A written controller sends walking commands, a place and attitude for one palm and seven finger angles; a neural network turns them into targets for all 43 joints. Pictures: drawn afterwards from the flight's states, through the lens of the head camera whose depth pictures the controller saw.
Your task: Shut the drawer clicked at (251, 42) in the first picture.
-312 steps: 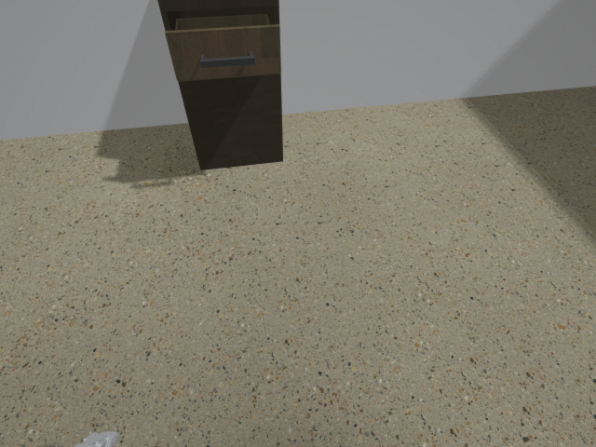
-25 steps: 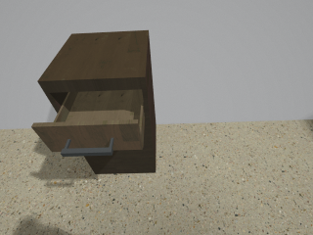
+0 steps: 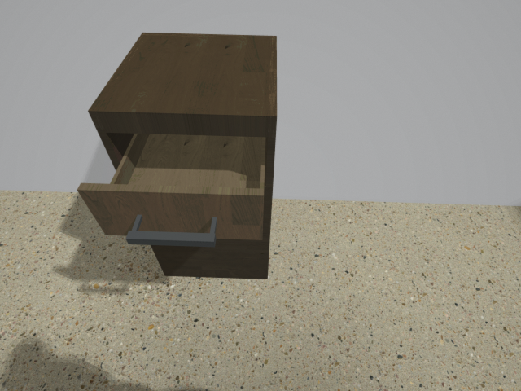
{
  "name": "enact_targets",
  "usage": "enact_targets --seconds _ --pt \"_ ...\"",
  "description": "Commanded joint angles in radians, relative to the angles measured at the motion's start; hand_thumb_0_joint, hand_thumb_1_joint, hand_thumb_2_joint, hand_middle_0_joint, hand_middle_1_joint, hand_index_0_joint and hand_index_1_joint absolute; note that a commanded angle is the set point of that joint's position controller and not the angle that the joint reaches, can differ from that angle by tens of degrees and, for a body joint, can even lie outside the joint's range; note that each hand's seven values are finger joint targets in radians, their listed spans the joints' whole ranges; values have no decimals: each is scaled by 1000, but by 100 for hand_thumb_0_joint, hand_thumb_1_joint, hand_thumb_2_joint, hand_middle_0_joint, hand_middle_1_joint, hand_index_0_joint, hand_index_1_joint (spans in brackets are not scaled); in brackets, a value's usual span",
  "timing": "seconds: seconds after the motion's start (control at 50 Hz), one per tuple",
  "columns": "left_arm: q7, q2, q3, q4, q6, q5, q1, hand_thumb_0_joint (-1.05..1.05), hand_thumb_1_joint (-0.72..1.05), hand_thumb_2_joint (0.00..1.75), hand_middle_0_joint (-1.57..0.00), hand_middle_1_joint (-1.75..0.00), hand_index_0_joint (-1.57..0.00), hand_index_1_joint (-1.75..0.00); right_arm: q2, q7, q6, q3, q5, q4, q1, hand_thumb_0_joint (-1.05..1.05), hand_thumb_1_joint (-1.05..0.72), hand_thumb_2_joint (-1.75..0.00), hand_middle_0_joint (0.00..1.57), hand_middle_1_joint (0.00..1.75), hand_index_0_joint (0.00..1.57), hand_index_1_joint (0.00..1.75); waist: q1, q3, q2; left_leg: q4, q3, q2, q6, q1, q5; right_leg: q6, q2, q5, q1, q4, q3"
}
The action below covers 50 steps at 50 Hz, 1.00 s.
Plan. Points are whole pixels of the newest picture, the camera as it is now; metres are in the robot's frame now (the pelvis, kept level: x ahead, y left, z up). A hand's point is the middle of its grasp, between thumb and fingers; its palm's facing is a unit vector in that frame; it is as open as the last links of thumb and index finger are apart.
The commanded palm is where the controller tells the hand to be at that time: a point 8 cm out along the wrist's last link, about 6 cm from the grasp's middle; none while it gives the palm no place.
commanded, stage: come to a stop and stand still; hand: left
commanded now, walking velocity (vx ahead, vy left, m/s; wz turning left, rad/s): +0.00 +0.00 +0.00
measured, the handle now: (174, 230) +0.44 +0.23 -0.10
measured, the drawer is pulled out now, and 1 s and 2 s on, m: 0.19 0.19 0.19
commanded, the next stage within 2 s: look again from close up in 0.20 s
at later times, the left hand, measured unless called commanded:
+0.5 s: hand out of the picture +0.03 +0.16 -0.17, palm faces -0.01 -0.98 -0.20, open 7.4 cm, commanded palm none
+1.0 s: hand out of the picture +0.01 +0.12 -0.17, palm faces +0.02 -0.98 -0.18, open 7.3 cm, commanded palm none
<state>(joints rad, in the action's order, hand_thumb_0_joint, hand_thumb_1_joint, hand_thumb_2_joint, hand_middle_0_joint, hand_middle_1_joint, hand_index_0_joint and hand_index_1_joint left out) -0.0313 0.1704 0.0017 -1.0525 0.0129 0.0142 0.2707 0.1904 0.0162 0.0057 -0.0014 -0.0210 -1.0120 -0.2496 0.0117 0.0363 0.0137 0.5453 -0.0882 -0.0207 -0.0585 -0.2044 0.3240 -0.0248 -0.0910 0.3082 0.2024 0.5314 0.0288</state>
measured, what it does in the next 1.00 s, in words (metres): shifts its weight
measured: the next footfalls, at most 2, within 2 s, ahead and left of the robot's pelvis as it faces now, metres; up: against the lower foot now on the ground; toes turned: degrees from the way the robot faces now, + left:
none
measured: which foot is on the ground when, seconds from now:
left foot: down 0.00-1.00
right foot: down 0.00-1.00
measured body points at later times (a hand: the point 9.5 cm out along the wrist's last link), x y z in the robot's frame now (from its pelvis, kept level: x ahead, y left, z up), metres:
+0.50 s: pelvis +0.02 -0.02 +0.00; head +0.04 -0.02 +0.45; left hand +0.03 +0.21 -0.15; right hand +0.02 -0.24 -0.16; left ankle -0.02 +0.08 -0.73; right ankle -0.01 -0.17 -0.73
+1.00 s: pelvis +0.02 -0.05 +0.01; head +0.03 -0.05 +0.46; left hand +0.01 +0.17 -0.15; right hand +0.01 -0.27 -0.16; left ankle -0.02 +0.08 -0.73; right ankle -0.01 -0.17 -0.73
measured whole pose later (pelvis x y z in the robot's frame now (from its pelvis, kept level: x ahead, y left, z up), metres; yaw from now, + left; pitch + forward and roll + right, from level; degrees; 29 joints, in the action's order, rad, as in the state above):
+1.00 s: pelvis +0.02 -0.05 +0.01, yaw +0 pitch -1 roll +0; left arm -0.03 0.14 0.00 -1.12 -0.01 0.01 0.28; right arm 0.15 0.02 0.01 0.00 -0.02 -1.14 -0.26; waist 0.00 0.04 0.00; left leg 0.46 -0.07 0.04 0.02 -0.14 0.29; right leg 0.00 -0.03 0.30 0.16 0.48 0.05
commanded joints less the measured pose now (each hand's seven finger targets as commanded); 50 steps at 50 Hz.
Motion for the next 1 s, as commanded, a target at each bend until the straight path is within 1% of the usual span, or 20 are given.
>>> enact_targets --seconds 0.0,0.02,0.08,0.1,0.18,0.22,0.28,0.34,0.42,0.52,0.62,0.68,0.74,0.78,0.8,0.84,0.88,0.92,0.94,0.98 --pt "-5 92 -9 32 -15 2 49 0 90 90 -20 -30 -20 -30 122 7 20 -8 5 34 -46 0 -90 -90 20 30 20 30 -3 39 16 -229 174 148 -3 -47 -166 41 7 -67 9 -50 -10" --pt "-4 94 -8 28 -16 2 53 0 90 90 -20 -30 -20 -30 121 6 21 -8 5 28 -43 0 -90 -90 20 30 20 30 -2 33 15 -229 168 145 -2 -36 -171 40 3 -76 7 -56 -15" --pt "-5 101 -9 23 -18 1 54 0 90 90 -20 -30 -20 -30 119 10 27 -5 6 11 -51 0 -90 -90 20 30 20 30 -3 -6 14 -200 147 140 1 15 -327 35 -5 -137 -11 -50 -15" --pt "-5 104 -8 18 -19 -1 52 0 90 90 -20 -30 -20 -30 120 10 26 -4 7 5 -51 0 -90 -90 20 30 20 30 -4 -11 2 -188 138 138 2 25 -348 34 -8 -154 -18 -56 -19" --pt "-7 105 -9 6 -17 -2 49 0 90 90 -20 -30 -20 -30 117 12 27 -2 8 -19 -53 0 -90 -90 20 30 20 30 -4 -5 15 -182 125 134 6 41 -393 29 -11 -175 -24 -55 -16" --pt "-7 107 -9 -2 -16 -2 51 0 90 90 -20 -30 -20 -30 113 12 25 -1 8 -28 -51 0 -90 -90 20 30 20 30 -5 2 2 -179 117 131 8 39 -367 29 -13 -186 -24 -62 -19" --pt "-8 107 -10 -8 -20 -1 49 0 90 90 -20 -30 -20 -30 103 13 26 -1 9 -46 -56 0 -90 -90 20 30 20 30 -5 -8 -9 -168 112 126 9 46 -391 31 -18 -233 -39 -64 -23" --pt "-9 105 -10 -16 -20 -1 48 0 90 90 -20 -30 -20 -30 94 13 24 -2 10 -62 -58 0 -90 -90 20 30 20 30 -6 9 -24 -168 105 124 11 42 -355 32 -17 -239 -35 -71 -26" --pt "-10 101 -11 -23 -25 -2 49 0 90 90 -20 -30 -20 -30 82 13 24 -1 10 -76 -61 0 -90 -90 20 30 20 30 -6 0 -24 -163 93 122 16 47 -327 37 -23 -262 -34 -79 -34" --pt "-10 94 -13 -31 -28 -1 51 0 90 90 -20 -30 -20 -30 66 16 25 -1 9 -91 -68 0 -90 -90 20 30 20 30 -7 4 -7 -163 90 122 20 49 -325 43 -22 -277 -35 -86 -41" --pt "-10 92 -14 -36 -33 -1 53 0 90 90 -20 -30 -20 -30 58 17 24 -2 9 -100 -74 0 -90 -90 20 30 20 30 -10 -3 -26 -155 85 122 26 57 -322 47 -23 -318 -40 -93 -46" --pt "-10 90 -14 -35 -33 0 55 0 90 90 -20 -30 -20 -30 53 17 23 -1 10 -105 -76 0 -90 -90 20 30 20 30 -8 14 -17 -159 83 124 28 50 -313 48 -23 -311 -37 -103 -44" --pt "-9 85 -13 -39 -35 1 58 0 90 90 -20 -30 -20 -30 48 16 20 -2 11 -107 -71 0 -90 -90 20 30 20 30 -9 31 -45 -165 83 124 30 49 -270 50 -20 -296 -23 -119 -49" --pt "-9 87 -13 -37 -37 0 59 0 90 90 -20 -30 -20 -30 48 16 19 -2 10 -109 -72 0 -90 -90 20 30 20 30 -10 23 -37 -164 82 121 34 48 -265 51 -23 -301 -27 -123 -54" --pt "-9 86 -13 -38 -36 -1 62 0 90 90 -20 -30 -20 -30 48 16 19 -1 10 -110 -72 0 -90 -90 20 30 20 30 -9 22 -19 -167 79 122 34 48 -255 52 -23 -288 -26 -129 -54" --pt "-8 85 -13 -39 -38 0 66 0 90 90 -20 -30 -20 -30 45 16 18 -2 11 -110 -70 0 -90 -90 20 30 20 30 -9 29 -36 -168 81 124 36 51 -244 52 -18 -278 -17 -137 -57" --pt "-8 84 -14 -38 -38 -1 64 0 90 90 -20 -30 -20 -30 46 16 19 -1 10 -111 -74 0 -90 -90 20 30 20 30 -8 28 -24 -170 79 123 39 44 -244 53 -20 -276 -22 -139 -57" --pt "-7 96 -18 -37 -39 1 70 0 90 90 -20 -30 -20 -30 50 13 16 -2 9 -108 -76 0 -90 -90 20 30 20 30 -3 20 -19 -151 67 111 40 33 -196 63 -31 -246 -30 -136 -69" --pt "-7 103 -23 -31 -37 4 73 0 90 90 -20 -30 -20 -30 53 12 11 -4 9 -105 -76 0 -90 -90 20 30 20 30 -2 24 -26 -137 62 104 41 25 -164 70 -34 -211 -30 -135 -77" --pt "-7 122 -35 -26 -36 4 87 0 90 90 -20 -30 -20 -30 49 7 5 -8 7 -88 -70 0 -90 -90 20 30 20 30 8 33 -65 -94 40 81 48 -34 -89 91 -72 -140 -41 -158 -119"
